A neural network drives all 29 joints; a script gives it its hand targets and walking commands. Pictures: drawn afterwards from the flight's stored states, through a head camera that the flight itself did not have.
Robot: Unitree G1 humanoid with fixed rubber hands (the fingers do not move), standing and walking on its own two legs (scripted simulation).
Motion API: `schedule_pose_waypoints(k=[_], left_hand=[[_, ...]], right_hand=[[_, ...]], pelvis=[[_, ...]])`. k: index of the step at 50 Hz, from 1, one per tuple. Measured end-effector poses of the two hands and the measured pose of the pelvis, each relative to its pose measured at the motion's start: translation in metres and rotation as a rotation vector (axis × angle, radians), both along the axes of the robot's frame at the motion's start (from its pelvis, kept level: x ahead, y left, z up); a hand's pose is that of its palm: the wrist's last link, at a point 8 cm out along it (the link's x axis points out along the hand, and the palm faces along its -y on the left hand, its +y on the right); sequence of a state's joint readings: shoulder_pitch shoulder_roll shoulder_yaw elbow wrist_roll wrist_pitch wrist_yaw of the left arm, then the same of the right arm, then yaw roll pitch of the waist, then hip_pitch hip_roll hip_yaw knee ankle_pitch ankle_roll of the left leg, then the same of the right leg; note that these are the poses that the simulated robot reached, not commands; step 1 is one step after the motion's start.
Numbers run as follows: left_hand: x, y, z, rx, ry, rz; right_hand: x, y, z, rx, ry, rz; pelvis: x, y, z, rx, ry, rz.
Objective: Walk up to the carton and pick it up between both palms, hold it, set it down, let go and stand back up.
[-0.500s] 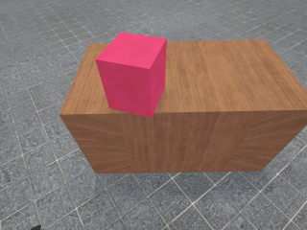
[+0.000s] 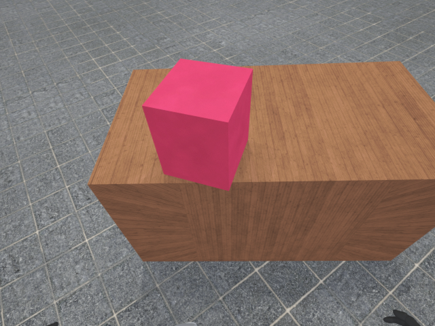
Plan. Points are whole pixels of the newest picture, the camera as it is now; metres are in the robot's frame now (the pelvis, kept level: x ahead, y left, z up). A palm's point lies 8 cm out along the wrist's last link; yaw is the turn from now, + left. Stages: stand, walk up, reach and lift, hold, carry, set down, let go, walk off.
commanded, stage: walk up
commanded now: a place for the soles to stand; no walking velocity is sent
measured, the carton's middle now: (204, 125) +0.61 +0.04 -0.01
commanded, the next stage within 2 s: none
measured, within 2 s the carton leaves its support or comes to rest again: neither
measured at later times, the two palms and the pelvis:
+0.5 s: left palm out of the picture +0.16 +0.39 -0.09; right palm (396, 324) +0.13 -0.28 -0.05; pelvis +0.09 +0.06 +0.01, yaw +1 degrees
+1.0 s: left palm (35, 262) +0.26 +0.37 -0.02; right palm (369, 281) +0.22 -0.29 -0.11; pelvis +0.16 +0.03 +0.01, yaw -1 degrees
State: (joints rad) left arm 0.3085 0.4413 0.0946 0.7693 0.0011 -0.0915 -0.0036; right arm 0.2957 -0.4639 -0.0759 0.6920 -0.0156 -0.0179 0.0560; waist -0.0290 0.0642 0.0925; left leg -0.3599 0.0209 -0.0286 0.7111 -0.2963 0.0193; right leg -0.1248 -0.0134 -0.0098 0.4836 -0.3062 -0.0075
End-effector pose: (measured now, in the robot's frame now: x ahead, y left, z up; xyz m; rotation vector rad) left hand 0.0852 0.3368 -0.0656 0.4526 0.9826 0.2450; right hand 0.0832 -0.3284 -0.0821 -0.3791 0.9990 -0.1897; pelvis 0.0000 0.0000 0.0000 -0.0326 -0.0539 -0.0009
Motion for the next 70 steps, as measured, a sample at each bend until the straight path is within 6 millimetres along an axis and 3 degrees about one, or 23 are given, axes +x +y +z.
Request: schedule_pose_waypoints(k=[3, 5, 11, 17, 22, 26, 33, 38, 44, 50, 54, 59, 62, 66, 70], left_hand=[[0.010, 0.016, -0.022, -0.042, 0.020, 0.006], [0.018, 0.023, -0.029, -0.067, 0.031, 0.004], [0.039, 0.043, -0.025, -0.109, 0.026, 0.035], [0.047, 0.054, -0.031, -0.123, 0.076, 0.060], [0.059, 0.057, -0.030, -0.105, 0.102, 0.065], [0.075, 0.054, -0.025, -0.081, 0.102, 0.048], [0.116, 0.035, -0.008, -0.029, 0.061, -0.004], [0.134, 0.017, -0.004, 0.005, 0.003, -0.009], [0.150, 0.017, 0.028, 0.066, -0.066, 0.009], [0.171, 0.029, 0.043, 0.096, -0.064, -0.016], [0.184, 0.037, 0.030, 0.057, -0.046, -0.024], [0.193, 0.054, -0.006, -0.024, -0.013, -0.014], [0.199, 0.060, -0.029, -0.075, 0.011, -0.018], [0.203, 0.065, -0.035, -0.117, 0.026, 0.000], [0.196, 0.074, -0.037, -0.120, 0.074, 0.020]], right_hand=[[0.026, 0.017, 0.009, -0.042, -0.026, 0.023], [0.030, 0.026, 0.018, -0.066, -0.033, 0.023], [0.032, 0.045, 0.046, -0.112, 0.023, 0.016], [0.046, 0.054, 0.052, -0.128, 0.037, 0.017], [0.053, 0.055, 0.043, -0.112, 0.058, 0.003], [0.047, 0.051, 0.032, -0.088, 0.101, -0.018], [0.042, 0.035, 0.009, -0.035, 0.159, -0.055], [0.075, 0.020, -0.013, 0.002, 0.101, -0.045], [0.125, 0.022, -0.015, 0.058, -0.003, -0.022], [0.134, 0.038, -0.027, 0.105, 0.014, -0.033], [0.141, 0.046, -0.021, 0.076, 0.039, -0.034], [0.168, 0.060, -0.001, -0.007, 0.015, -0.013], [0.172, 0.068, 0.011, -0.064, 0.002, -0.018], [0.174, 0.074, 0.033, -0.113, 0.023, -0.020], [0.189, 0.081, 0.040, -0.123, 0.009, -0.011]], pelvis=[[0.012, 0.020, -0.007, -0.006, 0.014, 0.006], [0.019, 0.031, -0.005, -0.004, 0.015, -0.001], [0.048, 0.053, 0.012, -0.047, 0.039, 0.017], [0.067, 0.064, 0.014, -0.046, 0.044, 0.021], [0.081, 0.065, 0.012, -0.027, 0.060, 0.016], [0.093, 0.060, 0.010, -0.005, 0.072, 0.007], [0.113, 0.040, 0.006, 0.028, 0.092, -0.007], [0.128, 0.021, -0.004, 0.038, 0.017, -0.007], [0.145, 0.017, 0.004, 0.084, -0.042, 0.006], [0.161, 0.028, 0.006, 0.077, -0.050, -0.014], [0.172, 0.039, 0.005, 0.052, -0.034, -0.012], [0.184, 0.061, -0.003, 0.007, -0.012, -0.004], [0.189, 0.075, -0.008, 0.011, -0.017, -0.011], [0.196, 0.084, 0.001, -0.006, 0.015, -0.003], [0.202, 0.090, 0.006, -0.017, 0.033, -0.002]])
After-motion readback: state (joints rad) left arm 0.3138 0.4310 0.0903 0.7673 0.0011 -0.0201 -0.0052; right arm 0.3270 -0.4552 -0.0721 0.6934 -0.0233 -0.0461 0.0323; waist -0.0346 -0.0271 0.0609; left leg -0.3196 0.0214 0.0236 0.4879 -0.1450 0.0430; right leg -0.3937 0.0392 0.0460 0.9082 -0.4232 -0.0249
